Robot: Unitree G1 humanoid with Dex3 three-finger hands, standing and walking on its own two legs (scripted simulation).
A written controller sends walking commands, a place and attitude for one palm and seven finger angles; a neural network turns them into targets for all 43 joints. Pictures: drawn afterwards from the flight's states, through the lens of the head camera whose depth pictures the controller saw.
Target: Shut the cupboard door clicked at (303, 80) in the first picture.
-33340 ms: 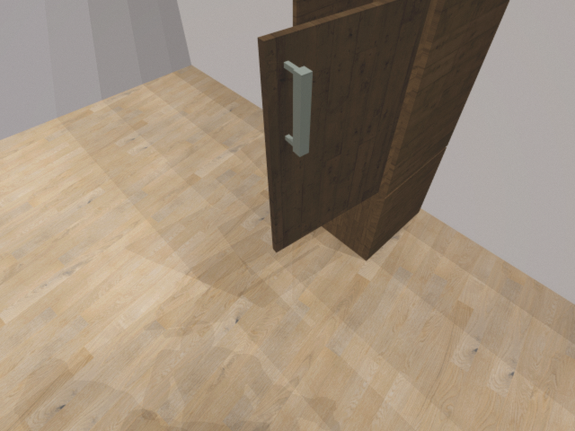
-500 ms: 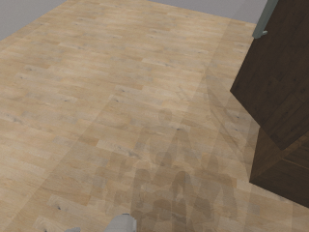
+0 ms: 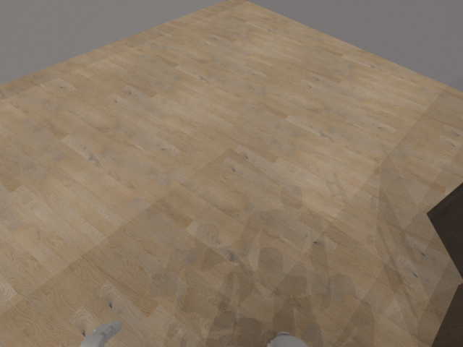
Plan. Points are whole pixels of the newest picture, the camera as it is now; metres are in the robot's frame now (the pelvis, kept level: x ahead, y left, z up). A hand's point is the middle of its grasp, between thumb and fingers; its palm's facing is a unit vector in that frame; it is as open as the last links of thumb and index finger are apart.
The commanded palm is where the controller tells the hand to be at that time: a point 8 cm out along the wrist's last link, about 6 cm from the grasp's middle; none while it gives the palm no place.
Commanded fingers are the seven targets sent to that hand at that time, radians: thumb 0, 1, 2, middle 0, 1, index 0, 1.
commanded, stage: walk to a spot facing it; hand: left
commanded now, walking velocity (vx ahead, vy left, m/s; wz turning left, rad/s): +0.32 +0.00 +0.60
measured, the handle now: out of the picture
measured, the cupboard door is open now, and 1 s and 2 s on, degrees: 48 48 48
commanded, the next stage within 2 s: turn to face it in 0.52 s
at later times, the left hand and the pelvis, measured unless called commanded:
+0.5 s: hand out of the picture +0.10 +0.20 -0.21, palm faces +0.39 -0.91 -0.17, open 7.3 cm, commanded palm none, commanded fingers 0.00 0.90 0.90 -0.20 -0.30 -0.20 -0.30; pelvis +0.19 +0.04 -0.03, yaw +20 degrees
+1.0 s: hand (124, 237) +0.38 +0.28 -0.18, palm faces +0.33 -0.92 -0.20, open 7.3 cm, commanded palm none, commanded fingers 0.00 0.90 0.90 -0.20 -0.30 -0.20 -0.30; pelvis +0.37 +0.08 -0.02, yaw +17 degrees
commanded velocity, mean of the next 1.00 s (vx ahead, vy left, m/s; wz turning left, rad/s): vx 0.16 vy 0.00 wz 0.11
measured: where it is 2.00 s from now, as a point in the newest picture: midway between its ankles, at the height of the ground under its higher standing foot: (202, 281)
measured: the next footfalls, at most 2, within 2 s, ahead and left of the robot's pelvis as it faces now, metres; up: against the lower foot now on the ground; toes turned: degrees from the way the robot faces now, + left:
right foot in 0.06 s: +0.14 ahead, -0.15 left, +0.00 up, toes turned +0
left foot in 0.46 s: +0.28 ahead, +0.15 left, +0.00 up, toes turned +25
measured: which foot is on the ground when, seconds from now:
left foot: down 0.00-0.06, up 0.08-0.44, down 0.46-0.96, up 0.98-1.00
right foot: up 0.00-0.04, down 0.06-0.46, up 0.48-0.94, down 0.96-1.00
